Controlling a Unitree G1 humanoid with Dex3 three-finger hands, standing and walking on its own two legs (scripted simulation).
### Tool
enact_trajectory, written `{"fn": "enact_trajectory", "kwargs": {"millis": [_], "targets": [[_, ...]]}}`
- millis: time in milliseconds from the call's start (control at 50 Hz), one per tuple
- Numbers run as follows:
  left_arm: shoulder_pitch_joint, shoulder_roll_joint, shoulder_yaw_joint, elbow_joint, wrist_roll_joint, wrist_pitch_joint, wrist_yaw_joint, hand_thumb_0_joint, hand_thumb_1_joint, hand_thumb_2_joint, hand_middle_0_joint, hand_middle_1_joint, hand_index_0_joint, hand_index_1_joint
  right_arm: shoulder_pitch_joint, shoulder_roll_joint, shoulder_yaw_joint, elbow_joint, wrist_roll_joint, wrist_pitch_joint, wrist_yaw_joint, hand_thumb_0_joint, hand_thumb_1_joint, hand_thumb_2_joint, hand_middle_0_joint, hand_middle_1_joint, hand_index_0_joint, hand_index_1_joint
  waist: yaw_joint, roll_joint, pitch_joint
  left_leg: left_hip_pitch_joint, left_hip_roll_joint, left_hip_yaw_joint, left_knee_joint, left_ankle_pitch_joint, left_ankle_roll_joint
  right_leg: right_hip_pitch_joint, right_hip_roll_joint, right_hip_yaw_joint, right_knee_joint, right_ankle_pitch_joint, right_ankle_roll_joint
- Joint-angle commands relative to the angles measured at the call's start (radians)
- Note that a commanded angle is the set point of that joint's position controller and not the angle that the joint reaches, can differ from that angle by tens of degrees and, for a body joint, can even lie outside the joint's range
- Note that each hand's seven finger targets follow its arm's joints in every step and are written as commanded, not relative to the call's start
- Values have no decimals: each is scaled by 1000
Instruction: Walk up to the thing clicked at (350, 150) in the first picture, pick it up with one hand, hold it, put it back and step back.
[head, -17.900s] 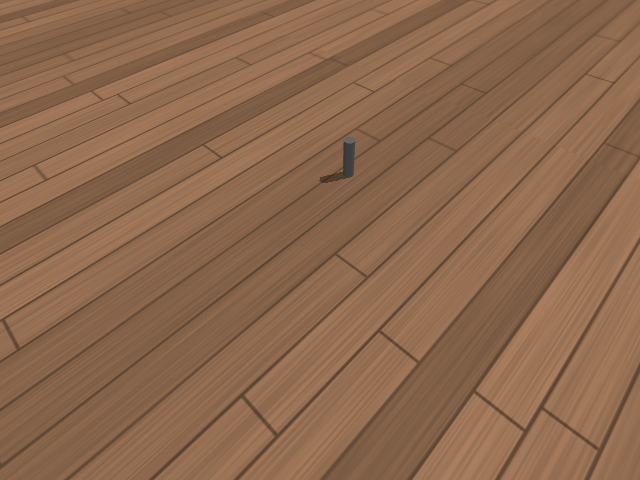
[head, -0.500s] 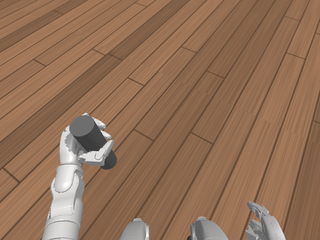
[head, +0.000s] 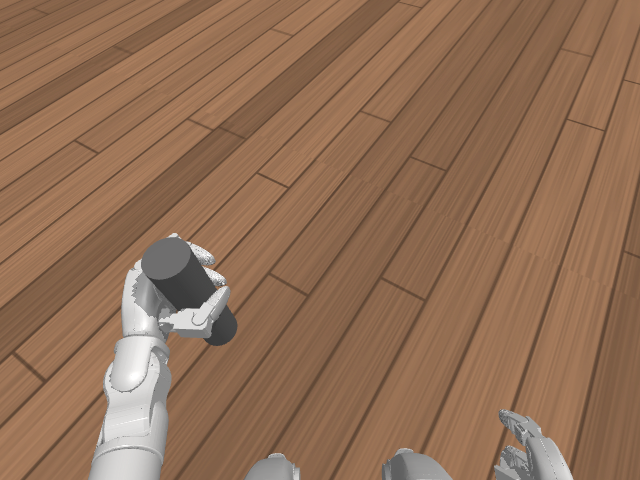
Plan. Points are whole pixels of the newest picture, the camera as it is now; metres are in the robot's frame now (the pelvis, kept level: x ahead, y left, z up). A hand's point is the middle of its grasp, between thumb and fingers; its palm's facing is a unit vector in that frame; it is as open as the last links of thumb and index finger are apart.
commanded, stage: hold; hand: left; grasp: from the side
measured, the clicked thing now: (197, 299) +0.32 +0.18 +0.03
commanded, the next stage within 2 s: none
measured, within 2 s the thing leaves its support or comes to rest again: neither
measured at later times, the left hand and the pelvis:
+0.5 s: hand (196, 290) +0.32 +0.17 +0.07, palm faces +0.05 -1.00 +0.01, open 7.4 cm; pelvis -0.01 +0.00 +0.01, yaw +0 degrees
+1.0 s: hand (188, 283) +0.32 +0.18 +0.07, palm faces +0.07 -1.00 +0.01, open 7.4 cm; pelvis +0.00 +0.01 +0.01, yaw +0 degrees
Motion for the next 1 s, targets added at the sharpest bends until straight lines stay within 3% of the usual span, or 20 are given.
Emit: {"fn": "enact_trajectory", "kwargs": {"millis": [0,20,60,80,140,300,380,400,480,600,680,700,720,740,800,840,900,980], "targets": [[-223,115,38,-202,-24,-80,2,0,338,1207,-1314,-1424,-1338,-1410,-19,-128,-52,-123,4,-36,-6,0,-910,-897,200,300,200,300,-3,2,-271,136,-33,-6,-136,267,16,163,26,16,-126,284,-16],[-261,136,49,-261,-26,-85,7,0,359,1211,-1307,-1418,-1331,-1403,-25,-133,-54,-129,6,-39,-6,0,-903,-895,200,300,200,300,7,9,-279,140,-32,-6,-146,250,16,170,26,16,-129,272,-16],[-232,151,64,-236,-16,-81,12,0,353,1204,-1309,-1414,-1332,-1400,-20,-131,-56,-125,4,-35,-6,0,-908,-897,200,300,200,300,10,20,-285,141,-33,-6,-150,254,14,176,28,14,-131,269,-17],[-221,125,30,-216,-13,-77,7,0,369,1199,-1311,-1411,-1335,-1395,-32,-132,-53,-130,5,-37,-4,0,-904,-895,200,300,200,300,-1,12,-250,139,-32,-7,-162,227,14,162,30,12,-137,243,-17],[-244,137,44,-246,-19,-81,9,0,392,1215,-1313,-1413,-1336,-1399,-35,-134,-55,-137,7,-40,-3,0,-898,-895,200,300,200,300,4,13,-250,137,-32,-8,-174,196,15,162,30,10,-148,217,-16],[-259,120,25,-266,-21,-73,16,0,376,1208,-1317,-1417,-1339,-1403,-39,-128,-48,-133,9,-48,-7,0,-905,-897,200,300,200,300,-1,1,-241,156,-34,-7,-186,193,17,182,28,12,-168,219,-13],[-247,126,26,-251,-10,-64,27,0,354,1215,-1315,-1418,-1335,-1408,-30,-126,-49,-126,7,-50,-10,0,-908,-899,200,300,200,300,-7,-11,-263,170,-37,2,-182,230,21,210,22,22,-179,263,-8],[-251,113,11,-249,-11,-63,25,0,336,1209,-1310,-1413,-1330,-1402,-38,-124,-45,-130,8,-49,-8,0,-906,-898,200,300,200,300,-6,1,-218,165,-37,-1,-190,212,19,188,25,17,-184,242,-10],[-283,153,48,-251,-1,-62,36,0,371,1211,-1307,-1409,-1326,-1399,-32,-124,-49,-122,6,-46,-6,0,-904,-898,200,300,200,300,6,13,-248,167,-36,-6,-193,237,16,204,26,13,-178,258,-15],[-270,135,43,-247,-12,-74,35,0,352,1232,-1329,-1439,-1350,-1428,-48,-125,-47,-135,8,-50,-2,0,-908,-899,200,300,200,300,8,3,-236,168,-38,-3,-209,193,19,213,23,16,-191,220,-13],[-222,92,-3,-221,-13,-64,17,0,343,1213,-1305,-1417,-1328,-1404,-24,-130,-52,-123,6,-54,2,0,-903,-898,200,300,200,300,-8,6,-244,185,-34,-8,-199,249,15,208,29,9,-180,268,-15],[-197,101,14,-167,-13,-58,15,0,339,1220,-1301,-1421,-1324,-1408,-22,-131,-53,-113,6,-52,1,0,-901,-898,200,300,200,300,-9,-4,-245,175,-36,-5,-187,269,17,207,28,13,-181,290,-13],[-260,105,-5,-250,-11,-69,13,0,361,1217,-1299,-1416,-1322,-1403,-28,-130,-54,-122,6,-53,2,0,-900,-897,200,300,200,300,-10,7,-252,188,-33,-6,-190,277,16,212,28,11,-178,301,-14],[-284,147,39,-261,-10,-76,21,0,348,1205,-1293,-1406,-1314,-1394,-25,-128,-53,-119,6,-53,0,0,-904,-898,200,300,200,300,-1,9,-277,189,-35,-4,-182,297,18,225,26,14,-174,320,-13],[-310,128,27,-270,-11,-88,29,0,363,1206,-1292,-1405,-1314,-1393,-25,-124,-48,-118,5,-52,3,0,-902,-898,200,300,200,300,0,12,-260,189,-33,-10,-195,268,14,216,29,8,-173,286,-16],[-291,140,48,-246,-11,-92,38,0,386,1218,-1294,-1408,-1314,-1396,-14,-126,-51,-108,5,-54,2,0,-902,-899,200,300,200,300,3,19,-283,211,-32,-13,-198,291,11,223,30,6,-166,298,-19],[-265,111,13,-217,-6,-88,34,0,362,1229,-1305,-1420,-1324,-1410,-25,-130,-51,-114,5,-53,4,0,-904,-900,200,300,200,300,-2,20,-225,194,-28,-18,-210,269,9,201,33,0,-171,272,-20],[-238,128,16,-200,2,-69,19,0,328,1229,-1312,-1431,-1333,-1421,-14,-135,-58,-113,6,-43,5,0,-907,-900,200,300,200,300,1,11,-254,198,-31,-12,-200,326,12,237,28,7,-176,329,-20]]}}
